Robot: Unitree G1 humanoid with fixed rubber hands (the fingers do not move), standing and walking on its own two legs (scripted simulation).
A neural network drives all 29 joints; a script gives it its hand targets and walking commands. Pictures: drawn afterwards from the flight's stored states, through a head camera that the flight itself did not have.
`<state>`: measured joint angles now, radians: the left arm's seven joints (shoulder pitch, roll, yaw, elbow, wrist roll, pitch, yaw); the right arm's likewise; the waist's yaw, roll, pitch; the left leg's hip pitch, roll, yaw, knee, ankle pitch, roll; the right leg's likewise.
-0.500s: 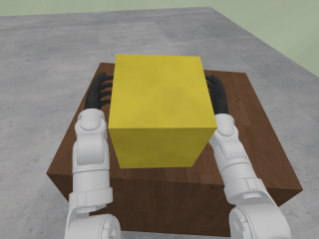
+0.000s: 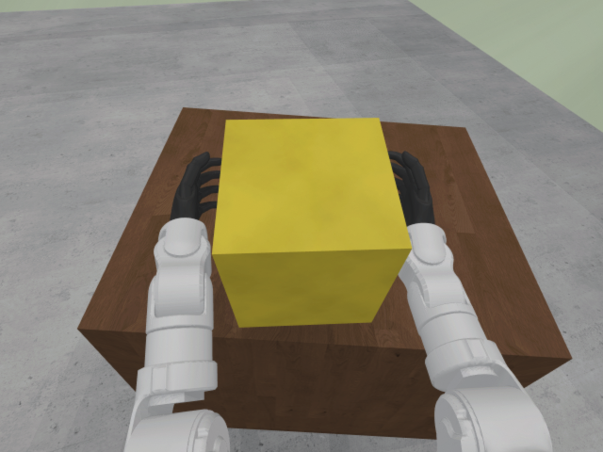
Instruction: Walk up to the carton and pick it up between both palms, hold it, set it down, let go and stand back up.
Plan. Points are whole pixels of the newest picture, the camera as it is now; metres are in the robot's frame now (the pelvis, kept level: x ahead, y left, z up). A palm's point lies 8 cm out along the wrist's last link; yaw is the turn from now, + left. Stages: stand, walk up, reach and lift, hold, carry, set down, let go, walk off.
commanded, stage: set down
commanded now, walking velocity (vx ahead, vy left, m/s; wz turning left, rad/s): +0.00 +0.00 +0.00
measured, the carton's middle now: (304, 229) +0.38 -0.02 +0.08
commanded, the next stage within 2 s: none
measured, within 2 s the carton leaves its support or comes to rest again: rests again in 1.94 s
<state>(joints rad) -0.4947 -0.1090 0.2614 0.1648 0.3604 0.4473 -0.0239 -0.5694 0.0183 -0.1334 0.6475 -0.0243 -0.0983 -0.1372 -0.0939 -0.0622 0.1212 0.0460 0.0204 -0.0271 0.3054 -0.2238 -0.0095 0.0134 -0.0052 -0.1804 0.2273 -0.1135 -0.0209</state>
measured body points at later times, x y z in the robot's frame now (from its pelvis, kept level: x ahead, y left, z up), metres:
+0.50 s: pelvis +0.00 +0.00 +0.00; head +0.01 +0.02 +0.45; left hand +0.39 +0.11 +0.10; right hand +0.37 -0.19 +0.10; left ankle -0.03 +0.12 -0.75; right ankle +0.02 -0.10 -0.75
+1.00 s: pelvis +0.00 +0.00 +0.00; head +0.02 +0.02 +0.45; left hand +0.39 +0.10 +0.07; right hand +0.37 -0.19 +0.08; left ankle -0.03 +0.12 -0.75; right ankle +0.02 -0.10 -0.75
